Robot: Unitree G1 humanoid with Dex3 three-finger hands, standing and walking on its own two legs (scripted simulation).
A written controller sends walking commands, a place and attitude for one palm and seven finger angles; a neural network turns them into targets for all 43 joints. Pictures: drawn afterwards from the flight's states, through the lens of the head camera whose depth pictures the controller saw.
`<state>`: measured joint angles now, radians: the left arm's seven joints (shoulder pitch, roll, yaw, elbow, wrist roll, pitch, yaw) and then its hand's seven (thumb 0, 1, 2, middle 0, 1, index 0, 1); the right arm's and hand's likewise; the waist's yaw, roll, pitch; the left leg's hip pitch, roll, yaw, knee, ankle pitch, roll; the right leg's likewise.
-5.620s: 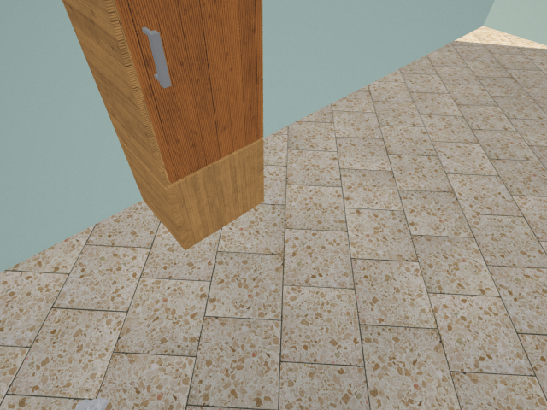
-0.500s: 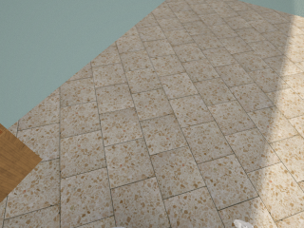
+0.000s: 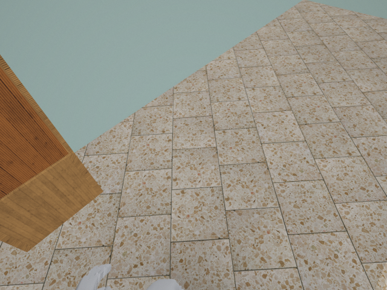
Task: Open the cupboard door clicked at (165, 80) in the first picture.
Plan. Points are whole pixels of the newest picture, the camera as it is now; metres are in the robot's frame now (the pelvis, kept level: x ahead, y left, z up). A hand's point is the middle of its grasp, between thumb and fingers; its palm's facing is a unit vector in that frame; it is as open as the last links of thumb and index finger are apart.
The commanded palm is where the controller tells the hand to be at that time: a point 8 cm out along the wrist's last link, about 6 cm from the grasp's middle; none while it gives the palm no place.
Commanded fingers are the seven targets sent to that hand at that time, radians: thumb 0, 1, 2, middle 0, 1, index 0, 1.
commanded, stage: turn to face it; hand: left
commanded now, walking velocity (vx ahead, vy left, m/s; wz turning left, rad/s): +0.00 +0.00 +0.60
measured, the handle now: out of the picture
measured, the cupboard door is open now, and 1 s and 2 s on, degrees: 0 0 0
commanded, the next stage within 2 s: take the last steps up to it in 1.16 s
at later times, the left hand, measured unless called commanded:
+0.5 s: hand out of the picture -0.01 +0.28 -0.17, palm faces +0.33 -0.91 -0.26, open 7.4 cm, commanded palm none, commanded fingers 0.00 0.90 0.90 -0.20 -0.30 -0.20 -0.30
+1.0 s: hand out of the picture -0.03 +0.21 -0.13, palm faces +0.55 -0.78 -0.29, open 7.4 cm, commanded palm none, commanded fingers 0.00 0.90 0.90 -0.20 -0.30 -0.20 -0.30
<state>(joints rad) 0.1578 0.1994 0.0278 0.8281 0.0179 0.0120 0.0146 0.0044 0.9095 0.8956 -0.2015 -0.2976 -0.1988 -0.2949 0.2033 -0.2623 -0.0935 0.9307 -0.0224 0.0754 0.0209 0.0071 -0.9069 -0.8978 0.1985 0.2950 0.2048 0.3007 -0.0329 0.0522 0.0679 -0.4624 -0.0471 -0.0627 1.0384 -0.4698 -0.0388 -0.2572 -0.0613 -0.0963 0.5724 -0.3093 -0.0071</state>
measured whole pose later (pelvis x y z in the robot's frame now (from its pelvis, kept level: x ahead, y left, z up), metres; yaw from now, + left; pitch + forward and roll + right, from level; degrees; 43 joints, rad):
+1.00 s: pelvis +0.00 -0.01 +0.01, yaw +36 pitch -1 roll +2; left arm 0.21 0.19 0.02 0.87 0.02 0.02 0.02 0.01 0.91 0.90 -0.20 -0.30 -0.20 -0.30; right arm 0.23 -0.28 -0.10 0.94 -0.03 0.08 0.03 0.01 -0.91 -0.90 0.20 0.29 0.20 0.30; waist -0.04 0.04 0.05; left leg -0.50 -0.01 -0.04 1.14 -0.38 -0.06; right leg -0.20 -0.07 -0.11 0.50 -0.27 -0.01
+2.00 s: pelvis +0.07 +0.10 +0.01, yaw +48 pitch -1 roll +0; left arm 0.42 0.11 0.02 1.12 0.02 -0.07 0.01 0.00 0.92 0.90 -0.20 -0.30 -0.20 -0.29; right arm 0.29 -0.18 -0.06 1.08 -0.03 0.01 0.03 0.01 -0.91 -0.90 0.19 0.29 0.20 0.30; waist 0.01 0.04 0.01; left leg -0.56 0.12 0.05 0.92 -0.16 -0.03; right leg -0.02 -0.02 -0.15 0.30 -0.26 -0.02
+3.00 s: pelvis +0.13 +0.27 -0.01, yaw +48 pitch -1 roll +0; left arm 0.14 0.19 0.06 1.00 0.02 0.07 0.03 0.00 0.92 0.90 -0.20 -0.30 -0.20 -0.29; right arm 0.23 -0.15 -0.05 1.01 -0.03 0.02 -0.02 0.00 -0.91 -0.90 0.19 0.29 0.20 0.30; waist -0.01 -0.03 0.07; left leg -0.27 0.02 0.07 0.61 -0.31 0.01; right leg -0.43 -0.06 -0.05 0.71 -0.35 0.00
